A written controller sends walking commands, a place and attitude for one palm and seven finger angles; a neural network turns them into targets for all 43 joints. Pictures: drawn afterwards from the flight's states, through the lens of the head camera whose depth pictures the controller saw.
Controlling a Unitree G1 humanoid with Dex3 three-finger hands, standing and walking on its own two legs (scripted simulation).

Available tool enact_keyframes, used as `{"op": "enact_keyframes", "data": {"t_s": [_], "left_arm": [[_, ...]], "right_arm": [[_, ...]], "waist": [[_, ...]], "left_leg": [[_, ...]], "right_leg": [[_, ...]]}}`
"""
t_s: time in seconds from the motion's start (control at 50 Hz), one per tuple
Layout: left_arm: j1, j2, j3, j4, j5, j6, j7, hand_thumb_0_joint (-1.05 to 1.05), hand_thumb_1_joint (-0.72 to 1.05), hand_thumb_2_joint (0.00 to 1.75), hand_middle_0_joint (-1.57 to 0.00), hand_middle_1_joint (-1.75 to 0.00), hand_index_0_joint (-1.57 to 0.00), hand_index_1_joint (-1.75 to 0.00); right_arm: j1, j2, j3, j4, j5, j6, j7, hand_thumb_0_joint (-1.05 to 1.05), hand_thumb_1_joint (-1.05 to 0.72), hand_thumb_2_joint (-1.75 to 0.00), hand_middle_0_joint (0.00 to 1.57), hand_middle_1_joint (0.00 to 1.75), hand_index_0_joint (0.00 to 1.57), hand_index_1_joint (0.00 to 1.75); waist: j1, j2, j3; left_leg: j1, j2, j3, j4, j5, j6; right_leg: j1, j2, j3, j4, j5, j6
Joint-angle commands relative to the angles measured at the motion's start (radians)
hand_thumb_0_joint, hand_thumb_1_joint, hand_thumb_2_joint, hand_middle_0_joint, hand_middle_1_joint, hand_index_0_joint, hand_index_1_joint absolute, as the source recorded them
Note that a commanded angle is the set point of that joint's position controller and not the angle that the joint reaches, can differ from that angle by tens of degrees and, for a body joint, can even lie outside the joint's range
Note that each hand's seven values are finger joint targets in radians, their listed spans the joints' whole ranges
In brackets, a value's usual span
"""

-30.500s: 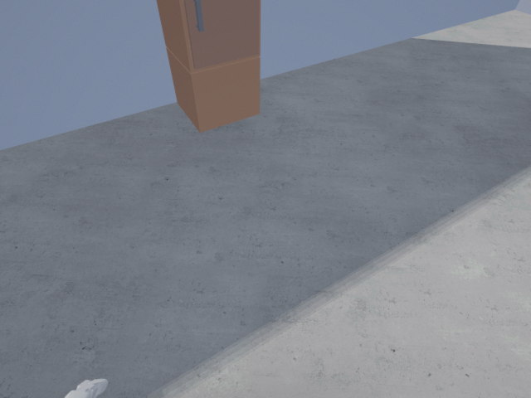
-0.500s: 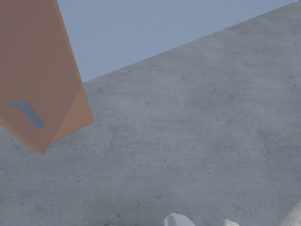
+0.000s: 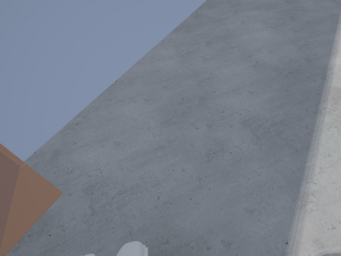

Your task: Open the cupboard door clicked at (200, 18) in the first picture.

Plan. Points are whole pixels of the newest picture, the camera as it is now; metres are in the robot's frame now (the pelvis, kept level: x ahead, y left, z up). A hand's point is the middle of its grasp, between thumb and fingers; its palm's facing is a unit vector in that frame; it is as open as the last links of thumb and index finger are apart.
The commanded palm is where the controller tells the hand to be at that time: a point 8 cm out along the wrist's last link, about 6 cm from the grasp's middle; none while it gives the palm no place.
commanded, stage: walk to a spot facing it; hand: left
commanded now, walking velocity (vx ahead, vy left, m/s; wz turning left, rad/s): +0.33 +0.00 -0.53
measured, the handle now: out of the picture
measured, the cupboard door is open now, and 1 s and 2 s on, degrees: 44 44 44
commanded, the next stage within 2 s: turn to face it in 1.22 s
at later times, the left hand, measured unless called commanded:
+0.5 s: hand (99, 210) +0.26 +0.24 -0.18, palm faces -0.17 -0.97 -0.19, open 7.4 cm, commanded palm none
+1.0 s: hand (169, 127) +0.57 +0.04 -0.16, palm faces -0.44 -0.86 -0.23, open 7.2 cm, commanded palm none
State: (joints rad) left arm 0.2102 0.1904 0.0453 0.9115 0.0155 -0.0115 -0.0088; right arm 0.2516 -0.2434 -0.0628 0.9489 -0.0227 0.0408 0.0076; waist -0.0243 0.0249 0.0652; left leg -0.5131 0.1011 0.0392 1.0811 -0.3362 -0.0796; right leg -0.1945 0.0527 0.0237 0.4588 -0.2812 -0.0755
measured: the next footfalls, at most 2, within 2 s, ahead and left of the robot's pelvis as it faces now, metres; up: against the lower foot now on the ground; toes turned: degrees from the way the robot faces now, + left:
left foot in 0.32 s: +0.26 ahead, +0.13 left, +0.00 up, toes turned -6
right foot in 0.82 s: +0.43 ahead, -0.14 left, +0.00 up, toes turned -31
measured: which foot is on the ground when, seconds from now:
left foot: up 0.00-0.30, down 0.32-0.84, up 0.86-1.00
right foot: down 0.00-0.34, up 0.36-0.80, down 0.82-1.00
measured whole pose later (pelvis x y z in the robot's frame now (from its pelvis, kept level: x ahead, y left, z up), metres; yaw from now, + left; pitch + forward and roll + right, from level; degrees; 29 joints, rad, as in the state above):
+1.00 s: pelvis +0.40 -0.09 -0.01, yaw -29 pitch +0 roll +2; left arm 0.18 0.18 0.07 0.97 0.00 -0.06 0.01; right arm 0.33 -0.15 -0.04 1.05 -0.02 -0.01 -0.01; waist -0.05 -0.02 0.08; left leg -0.50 0.14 0.03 1.20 -0.31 -0.04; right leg -0.25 0.08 -0.08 0.49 -0.25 -0.14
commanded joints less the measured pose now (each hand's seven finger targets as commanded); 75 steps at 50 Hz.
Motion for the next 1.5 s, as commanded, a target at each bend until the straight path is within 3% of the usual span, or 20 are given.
{"op": "enact_keyframes", "data": {"t_s": [0.0, 0.18, 0.26, 0.28, 0.3, 0.32, 0.38, 0.46, 0.66, 0.76, 0.78, 0.8, 0.82, 0.94, 1.24, 1.32, 1.36, 1.38, 1.4, 1.48], "left_arm": [[0.090, 0.201, 0.065, -0.029, -0.001, -0.040, 0.004, 0.00, 0.90, 0.90, -0.20, -0.30, -0.20, -0.30], [0.203, 0.176, 0.063, 0.030, 0.012, -0.050, 0.015, 0.00, 0.90, 0.90, -0.20, -0.30, -0.20, -0.30], [0.133, 0.186, 0.070, 0.023, 0.003, -0.049, 0.019, 0.00, 0.90, 0.90, -0.20, -0.30, -0.20, -0.30], [0.131, 0.155, 0.070, 0.020, -0.001, -0.053, 0.016, 0.00, 0.90, 0.90, -0.20, -0.30, -0.20, -0.30], [0.177, 0.098, 0.063, 0.010, -0.018, -0.052, 0.003, 0.00, 0.90, 0.90, -0.20, -0.30, -0.20, -0.30], [0.153, 0.104, 0.054, -0.009, -0.015, -0.056, 0.000, 0.00, 0.90, 0.90, -0.20, -0.30, -0.20, -0.30], [0.075, 0.097, 0.058, 0.005, 0.015, -0.045, -0.020, 0.00, 0.90, 0.90, -0.20, -0.30, -0.20, -0.30], [0.107, 0.032, 0.043, 0.017, 0.015, 0.001, -0.036, 0.00, 0.90, 0.90, -0.20, -0.30, -0.20, -0.30], [-0.201, 0.010, 0.015, -0.069, 0.012, 0.006, -0.049, 0.00, 0.90, 0.90, -0.20, -0.30, -0.20, -0.30], [0.024, 0.074, 0.034, -0.007, 0.012, -0.011, -0.031, 0.00, 0.90, 0.90, -0.20, -0.30, -0.20, -0.30], [0.197, 0.125, 0.051, 0.043, 0.018, -0.023, -0.023, 0.00, 0.90, 0.90, -0.20, -0.30, -0.20, -0.30], [0.318, 0.244, 0.080, 0.067, 0.021, -0.032, -0.009, 0.00, 0.90, 0.90, -0.20, -0.30, -0.20, -0.30], [0.307, 0.298, 0.085, 0.070, -0.008, -0.028, 0.003, 0.00, 0.90, 0.90, -0.20, -0.30, -0.20, -0.30], [0.050, 0.112, 0.029, 0.033, -0.007, -0.061, 0.014, 0.00, 0.90, 0.90, -0.20, -0.30, -0.20, -0.30], [0.325, 0.061, 0.004, 0.185, 0.000, -0.089, 0.042, 0.00, 0.90, 0.90, -0.20, -0.30, -0.20, -0.30], [0.295, 0.098, 0.009, 0.198, 0.001, -0.093, 0.049, 0.00, 0.90, 0.90, -0.20, -0.30, -0.20, -0.30], [0.280, 0.095, 0.008, 0.196, -0.014, -0.091, 0.051, 0.00, 0.90, 0.90, -0.20, -0.30, -0.20, -0.30], [0.329, 0.038, -0.007, 0.184, -0.033, -0.093, 0.047, 0.00, 0.90, 0.90, -0.20, -0.30, -0.20, -0.30], [0.302, 0.026, -0.013, 0.147, -0.031, -0.091, 0.053, 0.00, 0.90, 0.90, -0.20, -0.30, -0.20, -0.30], [0.187, 0.004, 0.004, 0.117, 0.005, -0.026, 0.038, 0.00, 0.90, 0.90, -0.20, -0.30, -0.20, -0.30]], "right_arm": [[-0.066, -0.060, -0.021, -0.102, -0.003, -0.047, 0.002, 0.00, -0.90, -0.90, 0.20, 0.30, 0.20, 0.30], [-0.263, -0.033, -0.016, -0.181, 0.008, -0.085, 0.004, 0.00, -0.90, -0.90, 0.20, 0.30, 0.20, 0.30], [-0.060, -0.064, -0.020, -0.118, 0.007, -0.104, -0.013, 0.00, -0.90, -0.90, 0.20, 0.30, 0.20, 0.30], [0.105, -0.128, -0.036, -0.063, 0.003, -0.109, -0.028, 0.00, -0.90, -0.90, 0.20, 0.30, 0.20, 0.30], [0.264, -0.260, -0.065, -0.031, -0.020, -0.118, -0.035, 0.00, -0.90, -0.90, 0.20, 0.30, 0.20, 0.30], [0.288, -0.255, -0.048, -0.034, -0.017, -0.108, -0.041, 0.00, -0.90, -0.90, 0.20, 0.30, 0.20, 0.30], [0.064, -0.105, -0.005, -0.080, -0.012, -0.114, -0.036, 0.00, -0.90, -0.90, 0.20, 0.30, 0.20, 0.30], [0.097, -0.052, 0.015, -0.032, -0.002, -0.139, -0.044, 0.00, -0.90, -0.90, 0.20, 0.30, 0.20, 0.30], [0.275, -0.052, 0.026, 0.068, -0.012, -0.127, -0.043, 0.00, -0.90, -0.90, 0.20, 0.30, 0.20, 0.30], [0.233, -0.111, 0.017, 0.081, -0.005, -0.116, -0.043, 0.00, -0.90, -0.90, 0.20, 0.30, 0.20, 0.30], [0.186, -0.108, 0.017, 0.065, 0.005, -0.117, -0.035, 0.00, -0.90, -0.90, 0.20, 0.30, 0.20, 0.30], [0.220, -0.047, 0.024, 0.039, 0.026, -0.120, -0.028, 0.00, -0.90, -0.90, 0.20, 0.30, 0.20, 0.30], [0.169, -0.040, 0.018, 0.009, 0.030, -0.119, -0.029, 0.00, -0.90, -0.90, 0.20, 0.30, 0.20, 0.30], [0.183, 0.036, 0.010, 0.070, -0.003, -0.061, -0.018, 0.00, -0.90, -0.90, 0.20, 0.30, 0.20, 0.30], [-0.243, 0.034, 0.013, -0.036, 0.010, -0.079, 0.009, 0.00, -0.90, -0.90, 0.20, 0.30, 0.20, 0.30], [-0.095, 0.021, 0.015, 0.024, 0.008, -0.094, -0.011, 0.00, -0.90, -0.90, 0.20, 0.30, 0.20, 0.30], [0.161, -0.054, 0.000, 0.102, -0.003, -0.098, -0.027, 0.00, -0.90, -0.90, 0.20, 0.30, 0.20, 0.30], [0.263, -0.138, -0.015, 0.117, -0.014, -0.101, -0.033, 0.00, -0.90, -0.90, 0.20, 0.30, 0.20, 0.30], [0.253, -0.127, -0.003, 0.109, 0.009, -0.087, -0.040, 0.00, -0.90, -0.90, 0.20, 0.30, 0.20, 0.30], [0.058, -0.027, 0.027, 0.062, 0.009, -0.099, -0.052, 0.00, -0.90, -0.90, 0.20, 0.30, 0.20, 0.30]], "waist": [[0.040, -0.126, -0.043], [0.089, -0.152, 0.012], [-0.030, -0.128, -0.071], [-0.094, -0.039, -0.175], [-0.136, 0.292, -0.313], [-0.121, 0.262, -0.311], [-0.013, 0.134, -0.012], [0.040, 0.119, -0.034], [-0.024, 0.069, 0.049], [0.103, 0.091, -0.081], [0.189, 0.041, -0.162], [0.219, -0.205, -0.303], [0.191, -0.267, -0.321], [-0.016, -0.083, -0.020], [0.071, -0.123, 0.058], [-0.018, -0.122, -0.029], [-0.118, -0.059, -0.181], [-0.120, 0.156, -0.333], [-0.076, 0.125, -0.337], [0.034, 0.053, 0.013]], "left_leg": [[-0.138, -0.003, -0.023, -0.063, 0.085, -0.011], [-0.134, -0.047, -0.021, -0.297, 0.046, 0.015], [0.307, -0.112, 0.027, -0.571, 0.131, 0.051], [0.613, -0.026, -0.054, -0.598, 0.150, 0.075], [0.826, 0.316, -0.476, -0.658, 0.094, 0.190], [0.768, 0.437, -0.668, -0.802, 0.027, 0.260], [0.375, 0.320, -0.380, -0.847, 0.065, 0.215], [0.385, 0.193, -0.019, -0.818, 0.540, 0.127], [0.504, 0.201, 0.130, -0.836, 0.706, 0.150], [0.495, 0.215, 0.184, -0.491, 1.085, 0.135], [0.339, 0.173, 0.211, -0.260, 0.936, 0.099], [0.025, 0.006, 0.228, 0.115, 0.164, 0.051], [-0.141, -0.072, 0.091, 0.359, -0.269, 0.044], [0.003, 0.055, -0.019, 0.107, 0.061, 0.034], [-0.191, -0.027, 0.050, -0.291, 0.154, 0.062], [0.114, -0.154, 0.136, -0.480, 0.150, 0.116], [0.556, -0.034, -0.011, -0.532, 0.552, 0.201], [0.801, 0.265, -0.384, -0.490, 0.978, 0.368], [0.713, 0.360, -0.509, -0.603, 1.189, 0.444], [0.211, 0.194, -0.265, -0.763, 0.795, 0.307]], "right_leg": [[0.122, -0.234, 0.266, -0.229, 0.101, -0.123], [0.200, -0.256, 0.363, -0.162, 0.346, -0.138], [0.032, -0.172, 0.270, 0.035, 0.530, -0.076], [-0.129, -0.114, 0.233, 0.227, 0.431, -0.037], [-0.355, 0.035, 0.061, 0.612, -0.084, 0.026], [-0.442, 0.020, 0.079, 0.828, -0.278, 0.032], [-0.493, -0.125, 0.045, 0.937, -0.074, 0.048], [-0.465, -0.127, -0.008, 0.838, 0.055, 0.069], [-0.444, -0.106, -0.145, 0.324, 0.161, 0.033], [-0.042, -0.014, -0.191, 0.188, 0.037, -0.049], [0.232, -0.053, -0.129, 0.112, 0.098, -0.083], [0.527, -0.347, 0.317, 0.030, 0.160, -0.203], [0.533, -0.489, 0.602, -0.118, 0.273, -0.264], [-0.071, -0.264, 0.122, -0.235, 0.345, -0.098], [0.300, -0.265, 0.115, -0.187, 0.863, -0.052], [0.298, -0.230, 0.027, 0.025, 1.245, -0.017], [0.050, -0.168, -0.044, 0.384, 0.952, 0.061], [-0.212, -0.046, -0.081, 0.778, 0.151, 0.083], [-0.254, -0.027, -0.001, 0.911, -0.279, 0.064], [-0.278, -0.133, 0.008, 0.796, -0.128, 0.117]]}}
